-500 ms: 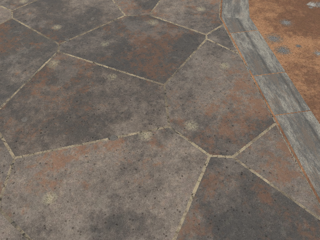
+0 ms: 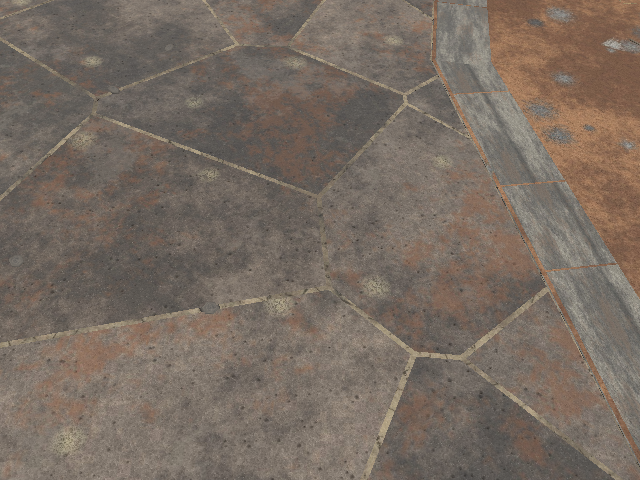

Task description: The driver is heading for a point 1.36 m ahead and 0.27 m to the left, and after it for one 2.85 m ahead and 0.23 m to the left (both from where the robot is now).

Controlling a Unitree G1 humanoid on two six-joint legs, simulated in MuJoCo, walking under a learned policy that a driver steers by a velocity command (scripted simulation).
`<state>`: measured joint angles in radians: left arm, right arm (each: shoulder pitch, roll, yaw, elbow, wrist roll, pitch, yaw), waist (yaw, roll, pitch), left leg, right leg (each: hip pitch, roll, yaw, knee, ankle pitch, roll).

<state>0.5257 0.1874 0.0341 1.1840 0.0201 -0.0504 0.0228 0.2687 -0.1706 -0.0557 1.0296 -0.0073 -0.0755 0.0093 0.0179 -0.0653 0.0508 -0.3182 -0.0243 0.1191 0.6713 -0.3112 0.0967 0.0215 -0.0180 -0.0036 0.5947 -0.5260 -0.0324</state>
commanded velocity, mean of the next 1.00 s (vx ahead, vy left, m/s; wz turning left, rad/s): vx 0.47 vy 0.00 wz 0.13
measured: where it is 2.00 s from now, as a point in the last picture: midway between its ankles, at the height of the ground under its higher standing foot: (224, 256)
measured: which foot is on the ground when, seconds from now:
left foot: down 0.00-0.48, up 0.50-1.00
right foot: up 0.00-0.48, down 0.50-1.00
